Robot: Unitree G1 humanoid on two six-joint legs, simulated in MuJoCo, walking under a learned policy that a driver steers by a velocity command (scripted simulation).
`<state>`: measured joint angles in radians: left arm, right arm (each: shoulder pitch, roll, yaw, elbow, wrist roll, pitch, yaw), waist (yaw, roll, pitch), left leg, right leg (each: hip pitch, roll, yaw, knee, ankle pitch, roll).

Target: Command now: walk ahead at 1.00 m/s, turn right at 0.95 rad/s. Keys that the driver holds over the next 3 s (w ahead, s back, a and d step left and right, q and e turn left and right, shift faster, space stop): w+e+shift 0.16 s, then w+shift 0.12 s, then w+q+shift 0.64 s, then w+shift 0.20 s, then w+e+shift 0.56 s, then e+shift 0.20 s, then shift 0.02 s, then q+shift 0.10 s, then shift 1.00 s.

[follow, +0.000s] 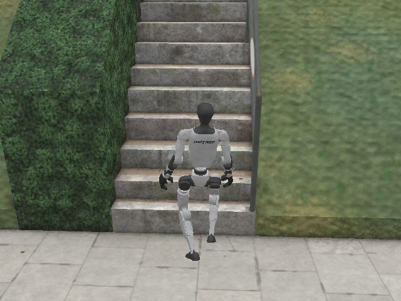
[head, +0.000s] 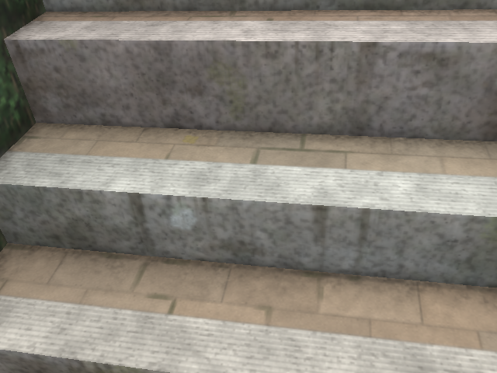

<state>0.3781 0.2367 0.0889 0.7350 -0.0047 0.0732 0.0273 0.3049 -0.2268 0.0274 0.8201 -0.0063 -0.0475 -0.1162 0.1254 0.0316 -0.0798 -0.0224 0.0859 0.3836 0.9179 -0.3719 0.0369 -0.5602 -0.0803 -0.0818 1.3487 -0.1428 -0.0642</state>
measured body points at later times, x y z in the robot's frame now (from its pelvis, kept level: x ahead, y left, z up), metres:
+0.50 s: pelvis +0.14 +0.01 +0.06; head +0.21 -0.02 +0.50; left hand +0.14 +0.24 -0.08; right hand +0.43 -0.15 +0.05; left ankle +0.28 +0.12 -0.37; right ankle -0.04 -0.08 -0.69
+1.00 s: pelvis +0.37 -0.03 +0.32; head +0.35 -0.04 +0.77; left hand +0.59 +0.19 +0.33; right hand +0.49 -0.25 +0.19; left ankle +0.28 +0.10 -0.35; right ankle +0.49 -0.13 -0.29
